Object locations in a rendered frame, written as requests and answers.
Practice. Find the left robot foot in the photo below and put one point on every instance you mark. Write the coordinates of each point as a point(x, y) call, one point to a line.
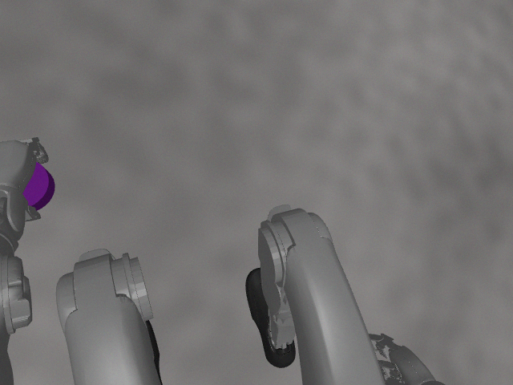
point(155, 348)

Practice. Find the tin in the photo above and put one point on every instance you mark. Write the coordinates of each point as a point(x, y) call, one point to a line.
point(40, 188)

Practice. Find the right robot hand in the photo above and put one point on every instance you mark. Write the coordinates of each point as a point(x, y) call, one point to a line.
point(405, 367)

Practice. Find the left robot hand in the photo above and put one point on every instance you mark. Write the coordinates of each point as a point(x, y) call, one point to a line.
point(17, 164)

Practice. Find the left robot arm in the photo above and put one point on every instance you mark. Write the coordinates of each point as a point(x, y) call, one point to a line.
point(15, 297)

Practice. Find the right robot foot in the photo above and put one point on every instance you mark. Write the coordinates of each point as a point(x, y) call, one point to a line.
point(260, 314)

